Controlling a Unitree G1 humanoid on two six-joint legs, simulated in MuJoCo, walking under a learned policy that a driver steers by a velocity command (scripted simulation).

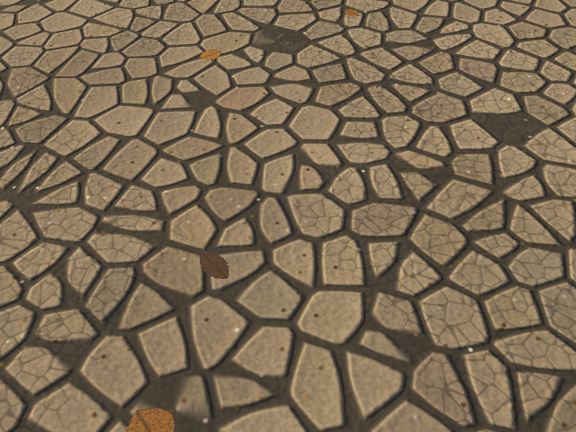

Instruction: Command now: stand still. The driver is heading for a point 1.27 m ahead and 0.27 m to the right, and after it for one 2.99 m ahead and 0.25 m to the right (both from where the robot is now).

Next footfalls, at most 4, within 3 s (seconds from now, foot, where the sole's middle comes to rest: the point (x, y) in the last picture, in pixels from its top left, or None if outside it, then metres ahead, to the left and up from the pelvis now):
0.90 right None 0.38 -0.10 -0.81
1.44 left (275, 354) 0.73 0.08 -0.81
2.00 right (371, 271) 0.99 -0.19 -0.81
2.48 left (336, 188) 1.33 -0.11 -0.81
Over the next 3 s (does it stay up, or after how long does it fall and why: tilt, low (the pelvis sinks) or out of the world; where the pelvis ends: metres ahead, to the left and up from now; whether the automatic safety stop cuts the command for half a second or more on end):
stays up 1.37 -0.27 -0.04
